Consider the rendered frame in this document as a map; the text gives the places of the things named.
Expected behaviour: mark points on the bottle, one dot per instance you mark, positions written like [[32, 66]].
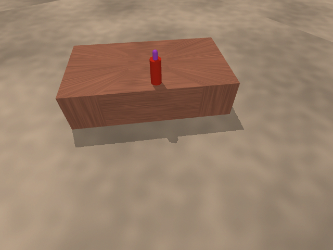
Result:
[[155, 68]]

